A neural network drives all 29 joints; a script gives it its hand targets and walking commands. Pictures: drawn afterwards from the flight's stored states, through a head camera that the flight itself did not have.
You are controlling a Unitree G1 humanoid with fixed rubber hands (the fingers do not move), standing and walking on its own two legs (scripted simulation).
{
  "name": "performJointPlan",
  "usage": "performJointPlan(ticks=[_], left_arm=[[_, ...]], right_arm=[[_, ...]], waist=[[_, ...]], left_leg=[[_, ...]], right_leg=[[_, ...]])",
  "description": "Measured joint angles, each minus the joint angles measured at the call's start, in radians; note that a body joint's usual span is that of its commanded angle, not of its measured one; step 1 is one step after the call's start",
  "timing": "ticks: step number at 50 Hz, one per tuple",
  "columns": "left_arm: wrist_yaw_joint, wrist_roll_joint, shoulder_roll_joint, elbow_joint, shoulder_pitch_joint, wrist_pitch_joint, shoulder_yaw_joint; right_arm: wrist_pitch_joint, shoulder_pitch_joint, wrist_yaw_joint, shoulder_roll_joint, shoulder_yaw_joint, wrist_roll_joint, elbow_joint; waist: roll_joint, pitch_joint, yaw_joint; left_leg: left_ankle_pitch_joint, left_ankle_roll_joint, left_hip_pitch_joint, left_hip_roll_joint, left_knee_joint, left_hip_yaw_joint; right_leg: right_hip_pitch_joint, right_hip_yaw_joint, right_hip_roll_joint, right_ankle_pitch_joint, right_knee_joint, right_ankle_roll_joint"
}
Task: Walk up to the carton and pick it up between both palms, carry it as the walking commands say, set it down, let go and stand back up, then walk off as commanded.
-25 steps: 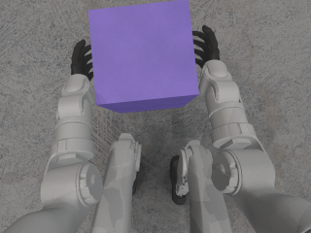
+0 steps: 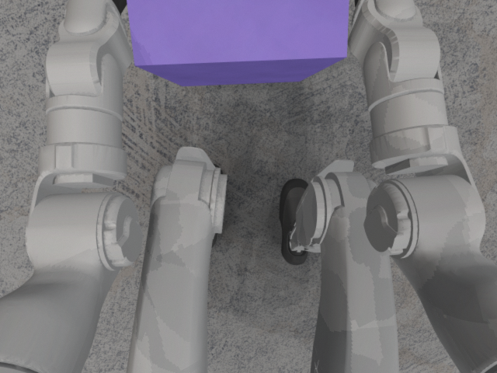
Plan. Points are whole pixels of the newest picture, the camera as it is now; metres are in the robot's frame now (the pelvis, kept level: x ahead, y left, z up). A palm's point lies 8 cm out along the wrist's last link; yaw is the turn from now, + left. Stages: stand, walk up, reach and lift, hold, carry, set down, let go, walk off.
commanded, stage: set down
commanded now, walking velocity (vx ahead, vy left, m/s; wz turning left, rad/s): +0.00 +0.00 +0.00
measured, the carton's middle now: out of the picture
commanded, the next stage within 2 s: none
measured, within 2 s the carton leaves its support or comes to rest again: rests again in 1.06 s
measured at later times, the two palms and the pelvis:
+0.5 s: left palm out of the picture +0.54 +0.22 -0.22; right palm out of the picture +0.58 -0.08 -0.21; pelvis +0.01 +0.00 -0.05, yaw +0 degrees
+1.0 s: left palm out of the picture +0.54 +0.22 -0.23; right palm out of the picture +0.58 -0.07 -0.22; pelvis +0.01 +0.00 -0.07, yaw -1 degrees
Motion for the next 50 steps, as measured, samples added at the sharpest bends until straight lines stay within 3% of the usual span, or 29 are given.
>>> performJointPlan(ticks=[10,20,29,33,50], left_arm=[[0.000,0.031,0.021,0.190,-0.129,-0.064,0.004],[0.000,-0.006,0.048,0.192,-0.139,-0.076,-0.025],[0.015,-0.079,0.088,0.232,-0.147,-0.088,-0.111],[0.026,-0.095,0.084,0.241,-0.135,-0.112,-0.124],[0.004,-0.082,0.096,0.368,-0.202,-0.146,-0.115]], right_arm=[[-0.062,-0.130,0.029,-0.044,-0.028,-0.039,0.198],[-0.075,-0.146,0.020,-0.049,-0.002,-0.027,0.202],[-0.075,-0.144,-0.012,-0.085,0.112,0.064,0.221],[-0.101,-0.140,-0.014,-0.089,0.115,0.096,0.241],[-0.132,-0.182,-0.007,-0.083,0.089,0.059,0.339]], waist=[[-0.004,-0.004,0.006],[0.000,-0.002,0.008],[0.005,0.001,0.004],[0.010,0.000,0.006],[-0.004,-0.003,0.017]], left_leg=[[0.007,0.014,-0.060,0.003,0.040,0.015],[-0.006,0.013,-0.171,0.001,0.124,0.014],[-0.024,0.014,-0.231,0.001,0.182,0.011],[-0.031,0.013,-0.228,-0.001,0.198,0.008],[-0.016,0.012,-0.243,0.008,0.206,0.017]], right_leg=[[-0.060,0.011,0.003,0.004,0.043,0.013],[-0.166,0.002,0.000,-0.016,0.127,0.011],[-0.221,-0.005,0.002,-0.036,0.183,0.012],[-0.214,-0.005,0.008,-0.046,0.197,0.016],[-0.242,0.004,0.020,-0.024,0.211,0.017]])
